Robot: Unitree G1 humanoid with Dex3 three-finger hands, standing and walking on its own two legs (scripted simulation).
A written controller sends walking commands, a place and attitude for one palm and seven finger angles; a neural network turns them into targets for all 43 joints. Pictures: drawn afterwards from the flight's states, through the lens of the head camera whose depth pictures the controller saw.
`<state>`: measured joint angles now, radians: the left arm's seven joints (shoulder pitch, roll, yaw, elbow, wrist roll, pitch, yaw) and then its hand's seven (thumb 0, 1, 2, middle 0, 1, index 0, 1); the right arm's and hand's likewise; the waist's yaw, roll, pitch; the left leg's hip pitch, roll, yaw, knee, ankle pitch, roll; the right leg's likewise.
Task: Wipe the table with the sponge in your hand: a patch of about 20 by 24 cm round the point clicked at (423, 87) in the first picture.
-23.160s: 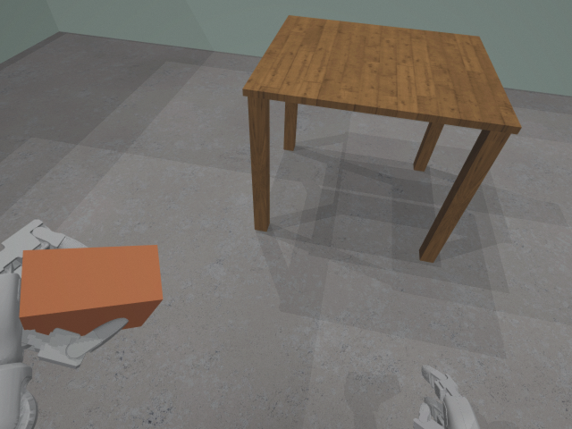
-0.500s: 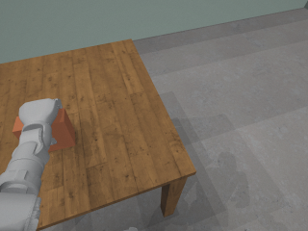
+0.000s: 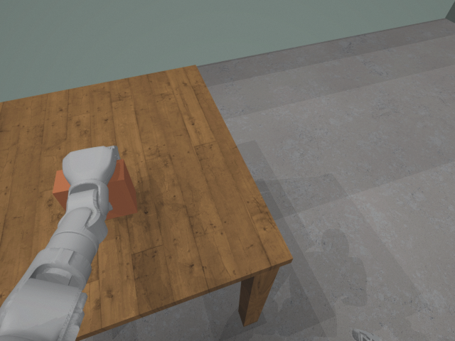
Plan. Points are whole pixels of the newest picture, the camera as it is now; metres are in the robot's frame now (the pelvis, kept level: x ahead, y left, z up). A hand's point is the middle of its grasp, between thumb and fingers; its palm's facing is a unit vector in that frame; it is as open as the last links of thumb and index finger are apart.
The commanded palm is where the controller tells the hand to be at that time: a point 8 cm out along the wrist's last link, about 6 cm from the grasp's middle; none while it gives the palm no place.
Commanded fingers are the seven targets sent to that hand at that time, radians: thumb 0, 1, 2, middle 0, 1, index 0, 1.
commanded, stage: slide across to the middle lane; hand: left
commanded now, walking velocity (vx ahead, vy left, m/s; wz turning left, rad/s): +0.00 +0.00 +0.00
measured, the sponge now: (102, 198) +0.38 +0.29 -0.01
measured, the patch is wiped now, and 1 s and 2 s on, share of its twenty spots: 0.45 0.50 0.65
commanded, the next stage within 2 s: wipe back along the middle lane in 0.14 s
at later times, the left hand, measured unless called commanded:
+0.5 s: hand (124, 181) +0.40 +0.24 +0.03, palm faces -0.04 -0.01 -1.00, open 9.9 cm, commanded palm +0.36 +0.22 +0.06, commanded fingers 0.00 0.10 1.30 -1.20 -1.60 -1.20 -1.60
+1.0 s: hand (123, 203) +0.35 +0.22 +0.03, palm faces -0.02 -0.03 -1.00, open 9.9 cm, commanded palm +0.31 +0.21 +0.06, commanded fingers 0.00 0.10 1.30 -1.20 -1.60 -1.20 -1.60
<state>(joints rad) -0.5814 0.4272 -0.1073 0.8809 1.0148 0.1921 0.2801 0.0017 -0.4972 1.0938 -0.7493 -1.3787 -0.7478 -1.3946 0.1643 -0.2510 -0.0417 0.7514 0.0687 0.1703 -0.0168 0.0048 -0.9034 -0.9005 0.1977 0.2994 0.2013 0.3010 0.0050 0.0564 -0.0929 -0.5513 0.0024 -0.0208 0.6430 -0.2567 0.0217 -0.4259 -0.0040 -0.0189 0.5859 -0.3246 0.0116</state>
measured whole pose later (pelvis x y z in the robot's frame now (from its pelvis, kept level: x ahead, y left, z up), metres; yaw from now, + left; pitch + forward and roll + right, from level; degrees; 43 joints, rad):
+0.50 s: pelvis +0.03 -0.02 +0.00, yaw +0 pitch +9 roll -1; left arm -0.47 0.34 -0.14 0.75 1.00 0.29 0.30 0.00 -0.49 1.09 -0.73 -1.40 -0.73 -1.41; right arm 0.15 -0.27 -0.05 0.74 0.06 0.21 0.00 0.01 -0.90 -0.90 0.20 0.30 0.20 0.30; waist 0.02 0.07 -0.11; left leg -0.47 0.02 -0.02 0.60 -0.28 0.00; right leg -0.36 0.01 -0.01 0.55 -0.34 0.00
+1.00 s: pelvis +0.02 -0.02 +0.01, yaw +0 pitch +6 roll -1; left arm -0.25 0.30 -0.21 0.47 1.00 0.38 0.27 0.01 -0.47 1.09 -0.71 -1.42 -0.71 -1.44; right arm 0.07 -0.27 -0.03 0.66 0.08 0.19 0.01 0.01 -0.90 -0.90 0.20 0.30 0.20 0.30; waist 0.06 0.07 -0.10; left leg -0.41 0.01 -0.02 0.59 -0.28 0.00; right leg -0.30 0.00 -0.02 0.56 -0.36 -0.01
